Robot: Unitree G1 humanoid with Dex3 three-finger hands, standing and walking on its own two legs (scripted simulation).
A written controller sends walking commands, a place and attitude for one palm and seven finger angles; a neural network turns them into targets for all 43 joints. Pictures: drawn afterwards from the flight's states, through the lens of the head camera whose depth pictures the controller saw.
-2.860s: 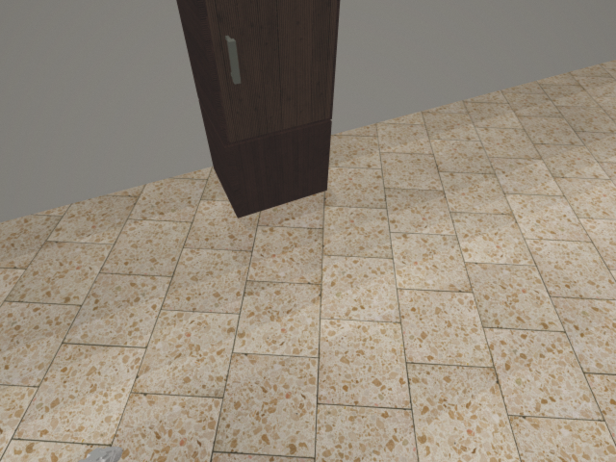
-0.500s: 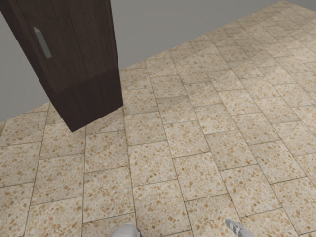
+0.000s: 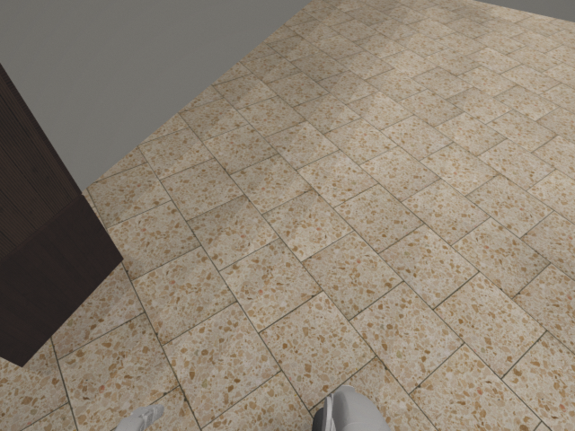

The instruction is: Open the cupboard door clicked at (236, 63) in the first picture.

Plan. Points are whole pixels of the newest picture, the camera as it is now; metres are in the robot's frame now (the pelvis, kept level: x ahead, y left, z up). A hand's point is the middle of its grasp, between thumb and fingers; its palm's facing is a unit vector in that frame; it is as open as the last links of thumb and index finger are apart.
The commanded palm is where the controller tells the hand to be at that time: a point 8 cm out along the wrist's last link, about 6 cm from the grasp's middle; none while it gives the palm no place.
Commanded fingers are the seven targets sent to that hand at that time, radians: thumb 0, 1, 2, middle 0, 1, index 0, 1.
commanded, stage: walk to a spot facing it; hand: left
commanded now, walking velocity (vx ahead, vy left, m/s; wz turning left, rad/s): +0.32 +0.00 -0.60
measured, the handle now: out of the picture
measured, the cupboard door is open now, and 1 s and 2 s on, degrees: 0 0 0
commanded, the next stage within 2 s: turn to face it in 0.28 s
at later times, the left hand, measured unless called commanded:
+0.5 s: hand (182, 348) +0.28 +0.18 -0.16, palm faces -0.14 -0.96 -0.25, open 7.3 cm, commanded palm none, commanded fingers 0.00 0.90 0.90 -0.20 -0.30 -0.20 -0.30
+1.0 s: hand (184, 292) +0.38 +0.20 -0.16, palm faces +0.03 -0.97 -0.23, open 7.4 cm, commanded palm none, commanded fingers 0.00 0.90 0.90 -0.20 -0.30 -0.20 -0.30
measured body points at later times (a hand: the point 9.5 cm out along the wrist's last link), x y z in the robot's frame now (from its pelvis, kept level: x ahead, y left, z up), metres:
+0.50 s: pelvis +0.20 -0.01 +0.00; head +0.23 -0.02 +0.45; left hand +0.29 +0.23 -0.15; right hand +0.29 -0.27 -0.13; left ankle +0.32 +0.12 -0.70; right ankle +0.16 -0.09 -0.74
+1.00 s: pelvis +0.28 +0.00 +0.00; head +0.32 +0.01 +0.45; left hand +0.38 +0.25 -0.14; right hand +0.30 -0.25 -0.14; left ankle +0.33 +0.09 -0.74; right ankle +0.27 -0.15 -0.69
